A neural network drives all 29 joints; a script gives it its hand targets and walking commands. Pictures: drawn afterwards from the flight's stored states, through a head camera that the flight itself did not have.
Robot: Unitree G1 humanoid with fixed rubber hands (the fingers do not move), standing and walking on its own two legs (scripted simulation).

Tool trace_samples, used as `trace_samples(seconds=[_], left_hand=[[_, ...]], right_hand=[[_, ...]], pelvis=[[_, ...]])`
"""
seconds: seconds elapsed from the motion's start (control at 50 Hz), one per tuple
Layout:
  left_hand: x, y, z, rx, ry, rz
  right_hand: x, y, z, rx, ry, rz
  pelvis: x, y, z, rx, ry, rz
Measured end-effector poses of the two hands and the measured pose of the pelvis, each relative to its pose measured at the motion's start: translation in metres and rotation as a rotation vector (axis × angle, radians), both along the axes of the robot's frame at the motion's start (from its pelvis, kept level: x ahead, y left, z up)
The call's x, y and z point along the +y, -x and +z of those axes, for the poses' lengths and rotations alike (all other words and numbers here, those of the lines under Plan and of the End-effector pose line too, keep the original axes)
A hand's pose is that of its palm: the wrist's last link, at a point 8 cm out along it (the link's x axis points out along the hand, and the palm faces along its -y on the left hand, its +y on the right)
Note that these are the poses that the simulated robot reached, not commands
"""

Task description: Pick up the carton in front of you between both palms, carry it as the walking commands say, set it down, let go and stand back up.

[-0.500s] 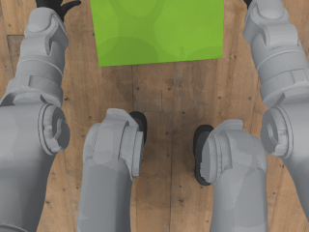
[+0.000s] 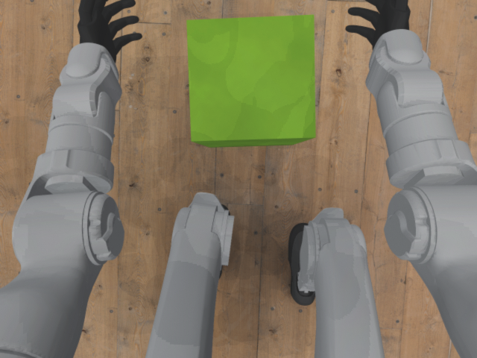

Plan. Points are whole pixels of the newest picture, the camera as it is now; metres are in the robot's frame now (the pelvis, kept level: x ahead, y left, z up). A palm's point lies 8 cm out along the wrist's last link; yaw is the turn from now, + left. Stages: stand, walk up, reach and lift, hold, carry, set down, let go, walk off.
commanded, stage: set down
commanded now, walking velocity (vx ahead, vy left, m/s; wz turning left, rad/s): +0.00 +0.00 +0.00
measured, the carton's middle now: (250, 95) +0.51 +0.07 -0.33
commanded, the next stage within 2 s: let go in 0.56 s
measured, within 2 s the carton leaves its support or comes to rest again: neither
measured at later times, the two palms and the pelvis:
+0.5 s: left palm out of the picture +0.51 +0.28 +0.04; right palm out of the picture +0.56 -0.11 +0.04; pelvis +0.02 +0.00 +0.14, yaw +1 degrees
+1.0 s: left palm out of the picture +0.41 +0.28 +0.15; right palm out of the picture +0.45 -0.15 +0.15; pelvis +0.08 +0.02 +0.26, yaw +2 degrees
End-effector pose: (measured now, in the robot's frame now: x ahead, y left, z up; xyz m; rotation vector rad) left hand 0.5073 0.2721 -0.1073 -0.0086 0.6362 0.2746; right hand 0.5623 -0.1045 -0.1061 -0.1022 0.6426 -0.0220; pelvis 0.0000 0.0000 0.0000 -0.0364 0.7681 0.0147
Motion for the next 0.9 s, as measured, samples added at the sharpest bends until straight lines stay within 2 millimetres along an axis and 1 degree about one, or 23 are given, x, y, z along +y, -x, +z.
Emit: trace_samples(seconds=[0.12,0.2,0.34,0.5,0.64,0.7,0.74,0.82,0.9], left_hand=[[0.003,-0.001,0.030,-0.006,-0.007,-0.002],[0.007,0.000,0.054,-0.006,-0.007,-0.001],[0.012,0.001,0.101,-0.007,0.001,-0.005],[0.010,0.000,0.151,-0.012,0.003,-0.017],[0.009,0.005,0.183,0.004,-0.012,-0.038],[0.008,0.011,0.193,0.026,-0.032,-0.069],[0.008,0.020,0.199,0.050,-0.050,-0.096],[0.010,0.045,0.213,0.103,-0.079,-0.145],[0.012,0.072,0.233,0.136,-0.088,-0.170]], right_hand=[[-0.003,0.000,0.027,-0.015,0.003,0.003],[-0.004,0.001,0.049,-0.016,0.005,0.009],[-0.003,0.001,0.095,-0.014,0.006,0.014],[-0.006,0.002,0.147,-0.016,0.004,0.014],[-0.009,0.008,0.180,-0.004,0.018,0.016],[-0.012,0.017,0.190,0.011,0.049,0.017],[-0.016,0.028,0.197,0.026,0.074,0.016],[-0.025,0.059,0.210,0.064,0.106,0.011],[-0.034,0.088,0.229,0.090,0.110,0.009]], pelvis=[[0.000,-0.004,0.027,0.028,-0.002,-0.002],[0.001,-0.008,0.049,0.040,-0.004,-0.001],[0.001,-0.016,0.089,0.050,-0.003,0.007],[0.004,-0.025,0.136,0.042,0.000,0.012],[0.007,-0.033,0.173,0.025,0.000,0.010],[0.009,-0.038,0.187,0.013,0.001,0.011],[0.010,-0.042,0.197,-0.001,0.001,0.012],[0.013,-0.054,0.219,-0.046,-0.001,0.013],[0.016,-0.067,0.239,-0.108,-0.005,0.014]])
